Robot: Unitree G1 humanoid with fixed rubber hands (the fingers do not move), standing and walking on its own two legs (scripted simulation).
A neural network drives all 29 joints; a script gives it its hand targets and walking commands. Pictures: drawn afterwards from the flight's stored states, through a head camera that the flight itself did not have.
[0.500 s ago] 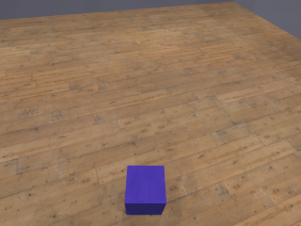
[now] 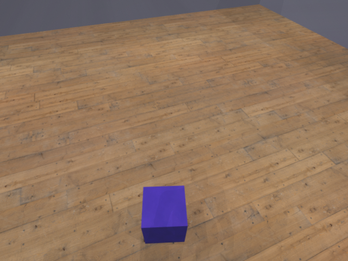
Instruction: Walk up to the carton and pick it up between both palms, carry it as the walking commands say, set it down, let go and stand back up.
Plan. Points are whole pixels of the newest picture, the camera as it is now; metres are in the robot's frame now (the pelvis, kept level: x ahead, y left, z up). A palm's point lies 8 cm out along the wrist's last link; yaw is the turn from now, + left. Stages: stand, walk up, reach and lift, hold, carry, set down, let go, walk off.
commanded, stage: walk up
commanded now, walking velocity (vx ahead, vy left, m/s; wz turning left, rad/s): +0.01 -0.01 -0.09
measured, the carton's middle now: (164, 215) +0.47 +0.02 -0.65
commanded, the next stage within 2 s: stand in 0.94 s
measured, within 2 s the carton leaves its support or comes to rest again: neither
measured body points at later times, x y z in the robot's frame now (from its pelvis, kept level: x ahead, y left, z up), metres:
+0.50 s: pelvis +0.03 +0.01 +0.00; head +0.04 +0.00 +0.45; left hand +0.02 +0.22 -0.16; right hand +0.02 -0.21 -0.16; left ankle +0.10 +0.10 -0.74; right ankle -0.02 -0.10 -0.74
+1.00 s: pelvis +0.06 -0.01 +0.00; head +0.08 -0.01 +0.45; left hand +0.06 +0.20 -0.16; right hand +0.08 -0.24 -0.16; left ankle +0.10 +0.10 -0.74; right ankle -0.02 -0.10 -0.74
